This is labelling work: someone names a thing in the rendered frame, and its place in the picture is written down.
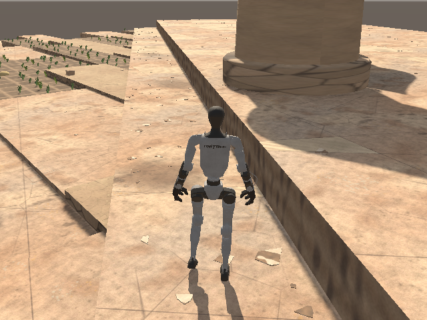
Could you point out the humanoid robot head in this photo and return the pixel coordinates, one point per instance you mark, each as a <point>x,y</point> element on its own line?
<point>216,116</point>

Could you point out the right robot hand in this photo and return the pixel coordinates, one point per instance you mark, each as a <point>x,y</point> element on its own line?
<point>250,195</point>

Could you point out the left robot upper arm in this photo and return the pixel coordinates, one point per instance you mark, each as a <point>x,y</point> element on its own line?
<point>190,151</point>

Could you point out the right robot upper arm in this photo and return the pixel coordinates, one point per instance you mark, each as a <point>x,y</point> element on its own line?
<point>239,153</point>

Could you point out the right robot shin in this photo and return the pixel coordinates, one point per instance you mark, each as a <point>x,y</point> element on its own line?
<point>226,248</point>

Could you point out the left robot hand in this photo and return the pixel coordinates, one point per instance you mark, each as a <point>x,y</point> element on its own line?
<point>179,191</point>

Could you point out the right robot forearm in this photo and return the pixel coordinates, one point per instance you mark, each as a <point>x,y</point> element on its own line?
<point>247,179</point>

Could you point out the left robot forearm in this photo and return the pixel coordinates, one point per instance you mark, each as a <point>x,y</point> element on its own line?
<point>181,177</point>

